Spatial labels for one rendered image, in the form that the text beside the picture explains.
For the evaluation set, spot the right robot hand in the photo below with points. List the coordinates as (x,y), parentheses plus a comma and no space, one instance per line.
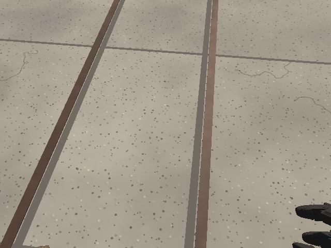
(317,213)

